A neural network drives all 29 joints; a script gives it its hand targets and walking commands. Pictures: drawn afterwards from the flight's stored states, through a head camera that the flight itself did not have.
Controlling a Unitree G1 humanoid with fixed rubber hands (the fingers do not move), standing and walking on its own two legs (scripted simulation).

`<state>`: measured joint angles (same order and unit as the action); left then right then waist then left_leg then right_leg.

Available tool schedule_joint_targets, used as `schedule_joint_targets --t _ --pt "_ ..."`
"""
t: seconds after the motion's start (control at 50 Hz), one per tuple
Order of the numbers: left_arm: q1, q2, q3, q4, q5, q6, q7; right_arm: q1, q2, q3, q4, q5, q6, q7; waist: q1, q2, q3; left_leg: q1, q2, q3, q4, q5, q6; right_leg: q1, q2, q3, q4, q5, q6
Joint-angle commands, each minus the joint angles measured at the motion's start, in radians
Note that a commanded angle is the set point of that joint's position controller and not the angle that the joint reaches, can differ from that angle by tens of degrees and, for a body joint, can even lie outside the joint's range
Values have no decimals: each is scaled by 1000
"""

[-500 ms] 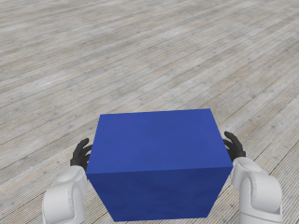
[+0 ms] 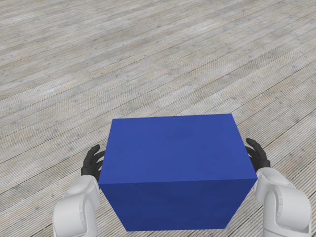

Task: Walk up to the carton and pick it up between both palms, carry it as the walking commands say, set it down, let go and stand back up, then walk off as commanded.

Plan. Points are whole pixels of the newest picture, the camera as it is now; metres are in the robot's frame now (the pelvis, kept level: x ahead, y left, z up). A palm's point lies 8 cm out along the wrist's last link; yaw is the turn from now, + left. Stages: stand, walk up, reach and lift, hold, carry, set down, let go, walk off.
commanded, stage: carry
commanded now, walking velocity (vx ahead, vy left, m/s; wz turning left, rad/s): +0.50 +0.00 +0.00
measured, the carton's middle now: (173, 178) +0.27 -0.01 -0.02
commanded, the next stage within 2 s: none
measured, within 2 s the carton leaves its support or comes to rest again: neither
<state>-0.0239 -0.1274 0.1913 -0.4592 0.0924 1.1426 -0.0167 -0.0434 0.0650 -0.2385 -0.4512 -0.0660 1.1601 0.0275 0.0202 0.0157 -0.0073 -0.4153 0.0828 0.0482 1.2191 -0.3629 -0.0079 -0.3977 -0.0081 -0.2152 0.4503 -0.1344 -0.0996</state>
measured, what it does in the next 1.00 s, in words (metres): walks ahead: left foot, then right foot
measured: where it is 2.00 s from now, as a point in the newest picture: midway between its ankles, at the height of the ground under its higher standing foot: (170, 128)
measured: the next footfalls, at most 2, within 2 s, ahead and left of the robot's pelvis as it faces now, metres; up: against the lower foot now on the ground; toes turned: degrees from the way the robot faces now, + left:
left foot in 0.40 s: +0.36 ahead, +0.10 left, +0.00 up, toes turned +10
right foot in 0.84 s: +0.68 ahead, -0.11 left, +0.00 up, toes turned -11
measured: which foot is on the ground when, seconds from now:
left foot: up 0.00-0.38, down 0.40-0.86, up 0.88-1.00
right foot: down 0.00-0.40, up 0.42-0.82, down 0.84-1.00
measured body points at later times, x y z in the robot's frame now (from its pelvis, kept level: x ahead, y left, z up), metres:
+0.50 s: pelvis +0.29 +0.03 +0.00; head +0.30 +0.03 +0.45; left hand +0.56 +0.21 +0.06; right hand +0.54 -0.17 +0.07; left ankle +0.32 +0.10 -0.73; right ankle +0.16 -0.07 -0.65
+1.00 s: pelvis +0.59 -0.03 +0.01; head +0.63 -0.04 +0.46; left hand +0.84 +0.15 +0.06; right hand +0.85 -0.22 +0.06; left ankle +0.50 +0.10 -0.63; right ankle +0.64 -0.10 -0.73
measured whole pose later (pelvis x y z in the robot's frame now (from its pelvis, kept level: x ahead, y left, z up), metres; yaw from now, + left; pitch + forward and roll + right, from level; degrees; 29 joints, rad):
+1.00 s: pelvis +0.59 -0.03 +0.01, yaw +0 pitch +4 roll +1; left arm 0.00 -0.13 0.20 -0.47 0.08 1.13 -0.02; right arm -0.02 0.08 -0.23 -0.46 -0.07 1.15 0.03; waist 0.02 0.00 -0.01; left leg -0.49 0.09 0.06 1.19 -0.32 -0.02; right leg -0.34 -0.01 -0.21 0.39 -0.13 -0.09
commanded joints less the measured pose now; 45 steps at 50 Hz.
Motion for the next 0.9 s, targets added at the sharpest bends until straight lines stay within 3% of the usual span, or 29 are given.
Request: schedule_joint_targets --t 0.0,0.1,0.22,0.28,0.3,0.34,0.36,0.38,0.4,0.42,0.44,0.46,0.48,0.52,0.56,0.64,0.7,0.76,0.78,0.8,0.82,0.84,0.86,0.88 --pt "-385 -713 -780 -100 -391 4 -178 -407 735 807 -127 364 -13 181 2 -83 -320 -198 54 -45 -48 79 -18 412 -335 386 -266 36 -83" --pt "-361 -646 -773 -124 -413 -5 -200 -348 729 817 -108 325 -33 148 6 -170 -268 -196 -3 63 -276 149 -18 444 -287 220 -275 263 -40" --pt "-338 -589 -750 -102 -392 21 -207 -358 702 830 -106 321 -2 131 7 -227 -175 -141 -48 159 -509 211 5 441 -237 125 -258 305 -13" --pt "-345 -581 -754 -91 -378 34 -204 -380 698 831 -96 334 16 139 15 -223 -152 -81 -79 217 -652 204 14 460 -230 108 -218 346 -10" --pt "-348 -580 -758 -88 -375 37 -202 -389 698 827 -90 340 22 143 18 -217 -162 -39 -93 238 -707 197 15 473 -226 98 -174 413 -3" --pt "-360 -583 -771 -85 -374 42 -198 -389 710 819 -65 349 30 152 0 -169 -228 190 -121 280 -864 264 16 435 -189 36 17 508 35" --pt "-369 -587 -779 -89 -372 45 -196 -371 718 818 -46 351 29 158 -16 -110 -307 424 -70 186 -859 218 23 288 -158 31 182 403 65" --pt "-398 -591 -779 -87 -376 49 -199 -353 713 799 -25 339 28 164 -36 44 -354 560 174 -150 -921 67 66 85 -123 47 450 132 93" --pt "-422 -601 -771 -73 -386 54 -203 -366 702 784 -3 329 22 163 -34 291 -364 753 384 -524 -991 155 198 -258 12 82 679 -340 107" --pt "-430 -603 -750 -39 -372 52 -207 -387 719 773 -9 334 15 161 -40 237 -361 712 391 -510 -993 258 267 -308 -40 193 839 -364 85" --pt "-464 -635 -758 -53 -385 40 -211 -421 758 771 -30 349 3 165 -40 141 -318 631 355 -406 -993 343 259 -316 -84 249 846 -313 68" --pt "-489 -666 -761 -63 -397 28 -214 -466 785 783 -72 364 -7 167 -32 36 -281 552 323 -310 -1013 369 227 -282 -113 268 786 -248 69" --pt "-495 -686 -756 -56 -400 20 -211 -482 795 789 -91 381 -13 171 -25 -7 -252 490 293 -217 -1036 349 185 -238 -130 260 694 -203 74" --pt "-450 -692 -742 -13 -369 9 -198 -454 781 794 -79 385 -17 177 -19 33 -238 450 239 -86 -1060 338 128 -171 -117 196 541 -150 85" --pt "-419 -687 -745 -8 -349 1 -182 -415 755 792 -76 382 -20 184 -21 81 -213 472 221 -39 -1072 412 110 -194 -101 149 468 -98 94" --pt "-395 -676 -778 -56 -340 -3 -153 -382 711 783 -124 375 -16 195 -25 136 -159 491 161 77 -1047 607 82 -217 -52 65 269 -16 91" --pt "-374 -657 -790 -84 -334 7 -142 -340 680 784 -137 363 -4 197 -31 173 -142 493 142 125 -1015 698 87 -168 -15 11 141 26 71" --pt "-370 -637 -795 -112 -340 15 -140 -328 657 801 -174 357 4 194 -29 176 -196 514 137 165 -856 944 85 -37 44 -33 42 47 55" --pt "-344 -633 -790 -108 -338 18 -141 -331 648 808 -187 354 8 194 -17 155 -245 517 117 180 -727 944 73 54 63 -51 -27 69 50" --pt "-324 -633 -782 -106 -334 21 -144 -336 640 813 -190 352 12 194 6 118 -307 461 90 208 -556 858 49 218 61 -66 -126 140 43" --pt "-320 -628 -775 -120 -331 22 -148 -347 632 814 -189 353 17 194 27 68 -375 275 68 175 -355 660 28 430 -47 72 -115 67 5" --pt "-341 -603 -763 -148 -328 22 -150 -352 635 819 -189 355 24 194 10 -131 -435 46 -2 139 -84 255 18 574 -307 435 -133 66 -79" --pt "-338 -595 -757 -107 -324 28 -149 -340 635 807 -139 348 35 193 8 -298 -435 -189 -80 50 129 -101 10 659 -440 683 -178 44 -203" --pt "-355 -625 -774 -111 -338 29 -153 -331 666 796 -116 347 26 192 2 -197 -420 -246 -2 -50 174 -92 22 612 -443 639 -197 40 -202"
